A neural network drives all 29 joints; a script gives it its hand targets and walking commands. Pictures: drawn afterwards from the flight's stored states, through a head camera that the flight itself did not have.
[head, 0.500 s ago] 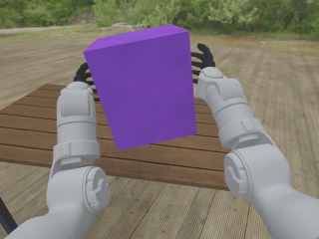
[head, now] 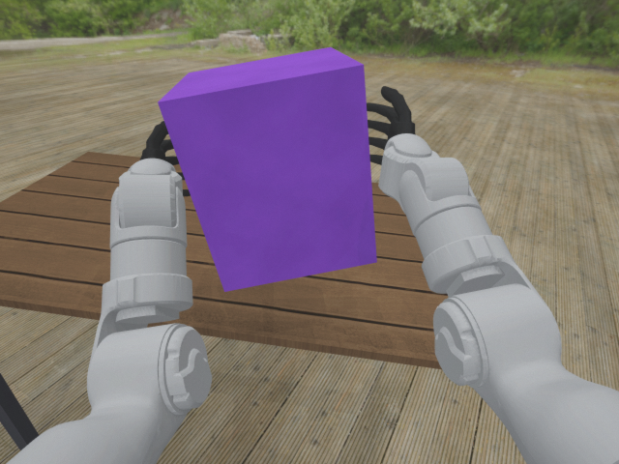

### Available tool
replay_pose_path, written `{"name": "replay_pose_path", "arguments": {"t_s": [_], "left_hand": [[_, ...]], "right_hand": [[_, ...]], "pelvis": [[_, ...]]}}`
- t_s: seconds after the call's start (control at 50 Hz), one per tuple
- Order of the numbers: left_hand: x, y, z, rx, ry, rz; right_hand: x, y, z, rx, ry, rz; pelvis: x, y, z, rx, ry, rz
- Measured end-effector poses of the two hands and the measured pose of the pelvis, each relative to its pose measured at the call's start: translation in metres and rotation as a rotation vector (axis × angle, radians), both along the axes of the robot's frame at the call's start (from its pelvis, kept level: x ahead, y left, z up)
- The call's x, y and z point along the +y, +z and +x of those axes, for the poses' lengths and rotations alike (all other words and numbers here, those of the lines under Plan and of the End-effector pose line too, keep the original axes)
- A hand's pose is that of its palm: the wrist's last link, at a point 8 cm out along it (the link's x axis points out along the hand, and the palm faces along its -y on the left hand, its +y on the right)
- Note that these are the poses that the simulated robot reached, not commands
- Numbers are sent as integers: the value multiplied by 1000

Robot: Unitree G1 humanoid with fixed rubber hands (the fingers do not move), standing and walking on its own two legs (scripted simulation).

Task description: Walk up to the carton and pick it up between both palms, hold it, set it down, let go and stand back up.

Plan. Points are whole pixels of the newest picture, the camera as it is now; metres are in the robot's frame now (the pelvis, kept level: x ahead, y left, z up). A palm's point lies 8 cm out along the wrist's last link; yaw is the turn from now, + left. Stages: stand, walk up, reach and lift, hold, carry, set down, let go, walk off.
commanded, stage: hold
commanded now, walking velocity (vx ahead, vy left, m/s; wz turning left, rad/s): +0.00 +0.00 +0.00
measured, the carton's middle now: (279, 164) +0.43 +0.01 +0.26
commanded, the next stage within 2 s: none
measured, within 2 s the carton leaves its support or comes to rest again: neither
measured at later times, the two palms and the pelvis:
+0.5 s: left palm (158, 181) +0.36 +0.15 +0.27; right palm (400, 149) +0.35 -0.13 +0.31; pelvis +0.00 +0.00 +0.00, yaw +0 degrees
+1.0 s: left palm (154, 180) +0.36 +0.16 +0.27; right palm (401, 149) +0.35 -0.13 +0.31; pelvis +0.00 +0.00 +0.00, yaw +0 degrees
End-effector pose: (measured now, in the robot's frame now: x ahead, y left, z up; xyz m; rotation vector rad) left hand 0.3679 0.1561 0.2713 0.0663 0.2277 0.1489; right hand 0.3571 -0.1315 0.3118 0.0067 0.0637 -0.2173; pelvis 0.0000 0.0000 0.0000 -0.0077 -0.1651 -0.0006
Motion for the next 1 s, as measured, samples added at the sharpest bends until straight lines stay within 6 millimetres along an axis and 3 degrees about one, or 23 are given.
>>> {"name": "replay_pose_path", "arguments": {"t_s": [0.38,0.72,1.0], "left_hand": [[-3,-6,-2,-2,-20,-7],[-1,7,-10,-35,-22,-13],[0,2,-11,-23,-11,-7]], "right_hand": [[0,-2,-3,-5,-46,12],[-2,5,-10,-31,-12,-13],[0,2,-9,-19,-5,1]], "pelvis": [[4,0,4,-13,-2,-1],[2,0,2,-30,2,1],[2,0,-3,-19,4,1]]}}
